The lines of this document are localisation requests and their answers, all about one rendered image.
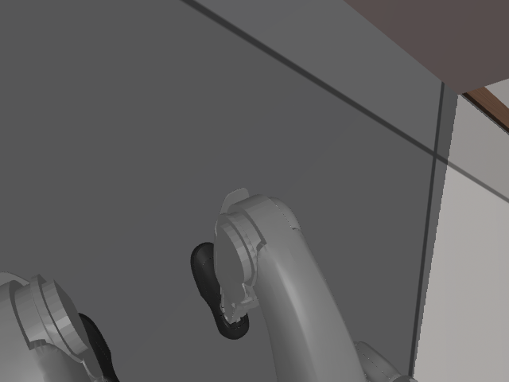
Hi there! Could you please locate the left robot foot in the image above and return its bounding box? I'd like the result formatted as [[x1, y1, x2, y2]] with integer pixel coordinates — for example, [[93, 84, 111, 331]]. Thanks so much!
[[78, 313, 119, 382]]

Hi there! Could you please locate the right robot hand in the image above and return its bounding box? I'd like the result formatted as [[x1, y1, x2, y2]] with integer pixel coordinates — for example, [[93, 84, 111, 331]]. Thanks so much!
[[353, 341, 402, 382]]

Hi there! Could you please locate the right robot foot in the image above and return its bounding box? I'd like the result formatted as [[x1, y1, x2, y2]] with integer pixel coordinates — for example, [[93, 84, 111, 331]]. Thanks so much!
[[191, 242, 249, 340]]

